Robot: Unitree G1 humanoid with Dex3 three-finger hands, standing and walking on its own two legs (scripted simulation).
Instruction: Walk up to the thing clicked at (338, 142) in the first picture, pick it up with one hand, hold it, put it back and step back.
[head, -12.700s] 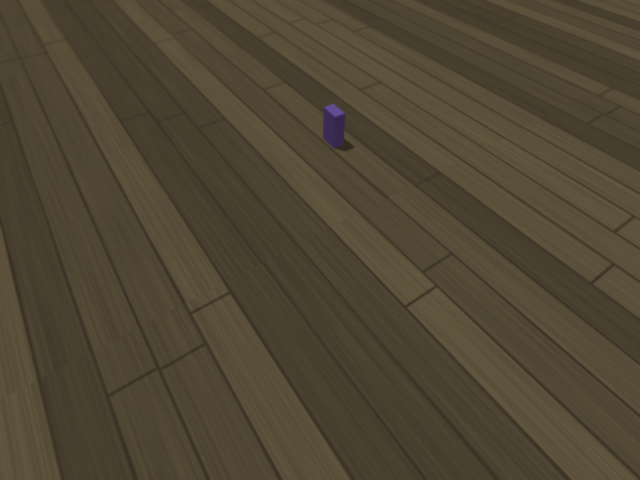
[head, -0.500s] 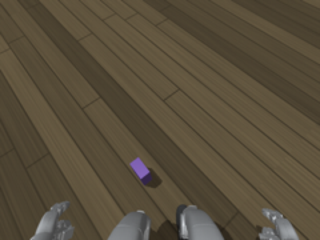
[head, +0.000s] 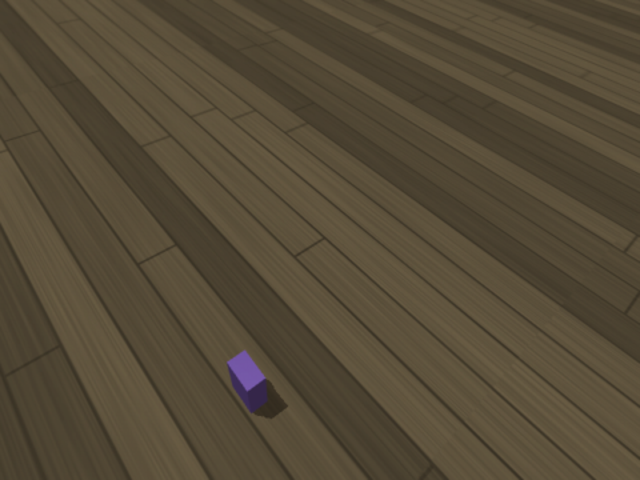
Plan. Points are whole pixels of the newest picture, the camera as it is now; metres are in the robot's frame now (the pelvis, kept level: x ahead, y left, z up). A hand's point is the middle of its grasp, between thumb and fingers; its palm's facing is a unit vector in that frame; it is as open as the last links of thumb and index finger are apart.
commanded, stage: walk up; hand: left
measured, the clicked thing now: (248, 382) +0.49 +0.16 -0.68
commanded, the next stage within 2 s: stand in 0.10 s
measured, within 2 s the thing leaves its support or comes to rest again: neither
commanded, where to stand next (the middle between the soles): +0.09 +0.02 m, yaw -1 degrees
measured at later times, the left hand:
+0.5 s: hand out of the picture +0.12 +0.20 -0.14, palm faces -0.04 -0.95 -0.31, open 7.4 cm
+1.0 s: hand out of the picture +0.09 +0.23 -0.14, palm faces -0.02 -0.94 -0.35, open 7.4 cm
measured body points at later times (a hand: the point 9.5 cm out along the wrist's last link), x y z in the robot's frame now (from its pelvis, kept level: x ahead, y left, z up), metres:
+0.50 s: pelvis +0.00 -0.03 +0.00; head +0.00 -0.04 +0.45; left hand +0.12 +0.25 -0.12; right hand +0.08 -0.33 -0.12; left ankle +0.04 +0.11 -0.74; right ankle -0.01 -0.13 -0.74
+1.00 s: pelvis +0.01 -0.03 +0.01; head +0.03 -0.03 +0.46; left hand +0.09 +0.28 -0.12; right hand +0.10 -0.33 -0.13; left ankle +0.04 +0.11 -0.74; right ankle -0.01 -0.13 -0.74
